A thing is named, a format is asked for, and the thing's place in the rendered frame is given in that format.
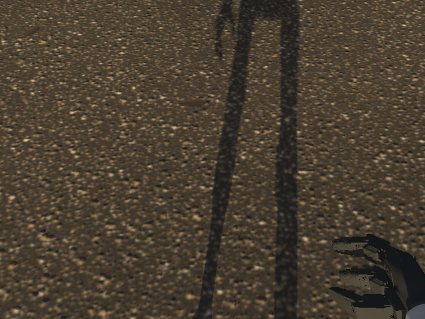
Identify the right robot forearm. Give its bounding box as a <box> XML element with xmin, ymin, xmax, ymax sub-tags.
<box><xmin>405</xmin><ymin>304</ymin><xmax>425</xmax><ymax>319</ymax></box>

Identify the robot right hand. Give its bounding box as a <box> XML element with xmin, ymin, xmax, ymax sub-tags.
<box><xmin>328</xmin><ymin>234</ymin><xmax>425</xmax><ymax>319</ymax></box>

